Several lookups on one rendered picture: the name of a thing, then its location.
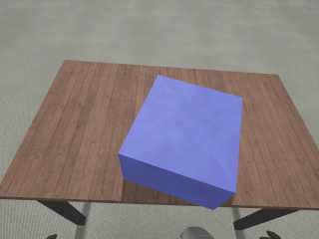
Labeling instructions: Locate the table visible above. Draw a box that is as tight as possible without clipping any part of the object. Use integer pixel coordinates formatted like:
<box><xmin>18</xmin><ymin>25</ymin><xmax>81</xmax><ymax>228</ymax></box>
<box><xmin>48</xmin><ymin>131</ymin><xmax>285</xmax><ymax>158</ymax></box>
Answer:
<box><xmin>0</xmin><ymin>60</ymin><xmax>319</xmax><ymax>230</ymax></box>

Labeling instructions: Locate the carton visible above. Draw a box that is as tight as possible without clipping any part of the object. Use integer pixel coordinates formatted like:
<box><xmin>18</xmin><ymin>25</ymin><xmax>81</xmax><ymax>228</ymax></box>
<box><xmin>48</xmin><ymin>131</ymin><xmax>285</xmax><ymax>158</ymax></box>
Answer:
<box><xmin>118</xmin><ymin>75</ymin><xmax>243</xmax><ymax>210</ymax></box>

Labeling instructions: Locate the robot right thigh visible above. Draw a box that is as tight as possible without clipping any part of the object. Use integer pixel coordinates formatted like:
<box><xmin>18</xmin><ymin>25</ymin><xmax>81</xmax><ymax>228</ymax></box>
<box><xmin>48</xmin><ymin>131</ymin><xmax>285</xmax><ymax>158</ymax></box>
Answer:
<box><xmin>179</xmin><ymin>226</ymin><xmax>214</xmax><ymax>239</ymax></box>

